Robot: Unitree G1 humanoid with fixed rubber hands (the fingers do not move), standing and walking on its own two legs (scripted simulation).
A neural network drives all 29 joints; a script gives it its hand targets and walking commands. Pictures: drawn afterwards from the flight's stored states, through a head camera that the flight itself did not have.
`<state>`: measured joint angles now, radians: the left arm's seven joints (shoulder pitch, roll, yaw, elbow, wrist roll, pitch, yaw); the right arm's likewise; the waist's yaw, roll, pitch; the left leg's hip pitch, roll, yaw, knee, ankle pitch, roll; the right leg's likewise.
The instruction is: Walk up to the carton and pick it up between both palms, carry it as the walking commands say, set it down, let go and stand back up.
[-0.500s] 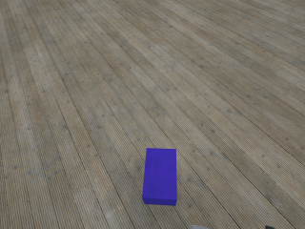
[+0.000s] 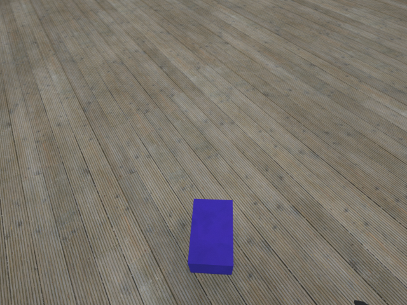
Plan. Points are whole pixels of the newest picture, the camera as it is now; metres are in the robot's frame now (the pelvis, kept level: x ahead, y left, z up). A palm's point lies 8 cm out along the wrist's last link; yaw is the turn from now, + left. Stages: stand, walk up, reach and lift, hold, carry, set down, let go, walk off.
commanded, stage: walk up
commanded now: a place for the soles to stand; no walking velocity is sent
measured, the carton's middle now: (212, 235) +0.49 +0.00 -0.69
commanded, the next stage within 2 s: reach and lift in 1.38 s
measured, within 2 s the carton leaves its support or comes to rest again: neither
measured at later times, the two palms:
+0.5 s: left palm out of the picture +0.06 +0.33 -0.09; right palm out of the picture +0.08 -0.30 -0.11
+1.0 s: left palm out of the picture +0.07 +0.34 -0.09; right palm out of the picture +0.09 -0.30 -0.12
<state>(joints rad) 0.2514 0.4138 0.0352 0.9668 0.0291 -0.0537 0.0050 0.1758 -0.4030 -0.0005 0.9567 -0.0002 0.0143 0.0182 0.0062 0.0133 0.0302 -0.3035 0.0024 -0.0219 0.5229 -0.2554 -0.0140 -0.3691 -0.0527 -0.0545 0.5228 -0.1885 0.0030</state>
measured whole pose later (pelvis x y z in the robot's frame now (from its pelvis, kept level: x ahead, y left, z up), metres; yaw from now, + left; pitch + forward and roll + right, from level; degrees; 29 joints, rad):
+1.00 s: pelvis +0.01 +0.01 +0.00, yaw +0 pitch +2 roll +0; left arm 0.23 0.41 0.04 0.99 0.03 -0.05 0.01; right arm 0.17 -0.40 0.00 0.97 0.00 0.01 0.03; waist 0.01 0.03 0.01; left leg -0.29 0.00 -0.02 0.52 -0.27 -0.01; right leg -0.34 -0.05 -0.05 0.50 -0.19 0.01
